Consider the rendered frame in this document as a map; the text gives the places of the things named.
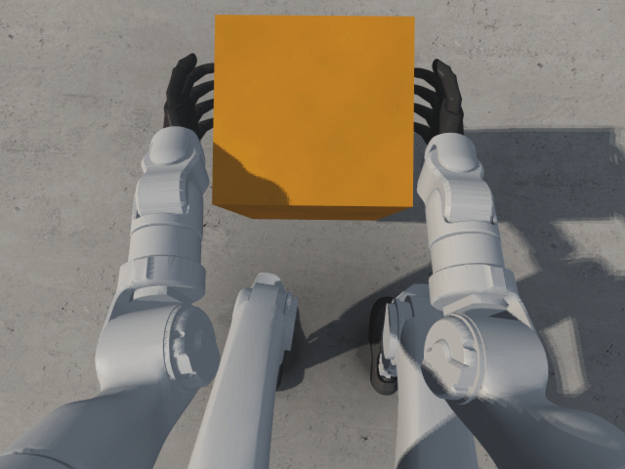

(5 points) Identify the robot left upper arm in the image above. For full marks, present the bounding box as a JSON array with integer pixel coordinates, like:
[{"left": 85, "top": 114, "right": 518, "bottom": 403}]
[{"left": 0, "top": 303, "right": 221, "bottom": 469}]

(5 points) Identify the left robot forearm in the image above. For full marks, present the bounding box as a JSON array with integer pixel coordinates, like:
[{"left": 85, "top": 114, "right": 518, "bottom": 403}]
[{"left": 95, "top": 126, "right": 209, "bottom": 382}]

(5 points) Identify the robot left shin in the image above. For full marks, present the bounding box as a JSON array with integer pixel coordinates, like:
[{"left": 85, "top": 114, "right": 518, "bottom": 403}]
[{"left": 231, "top": 273, "right": 287, "bottom": 364}]

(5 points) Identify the robot left thigh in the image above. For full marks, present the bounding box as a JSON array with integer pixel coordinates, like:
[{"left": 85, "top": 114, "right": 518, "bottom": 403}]
[{"left": 187, "top": 282, "right": 299, "bottom": 469}]

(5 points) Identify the right robot forearm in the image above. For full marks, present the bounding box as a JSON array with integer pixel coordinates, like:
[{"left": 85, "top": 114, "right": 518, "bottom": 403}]
[{"left": 416, "top": 133, "right": 549, "bottom": 372}]

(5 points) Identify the carton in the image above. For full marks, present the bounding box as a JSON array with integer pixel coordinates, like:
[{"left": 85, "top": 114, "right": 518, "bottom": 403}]
[{"left": 212, "top": 15, "right": 415, "bottom": 221}]

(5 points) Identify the right robot hand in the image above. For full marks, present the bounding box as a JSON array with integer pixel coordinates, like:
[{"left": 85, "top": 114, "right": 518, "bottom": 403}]
[{"left": 414, "top": 59, "right": 464, "bottom": 145}]

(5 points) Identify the left robot hand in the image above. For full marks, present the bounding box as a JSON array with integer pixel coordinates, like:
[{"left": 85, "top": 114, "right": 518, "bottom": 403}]
[{"left": 163, "top": 53, "right": 214, "bottom": 141}]

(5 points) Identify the robot right upper arm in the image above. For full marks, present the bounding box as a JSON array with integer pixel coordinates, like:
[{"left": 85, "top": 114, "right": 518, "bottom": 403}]
[{"left": 421, "top": 313, "right": 625, "bottom": 469}]

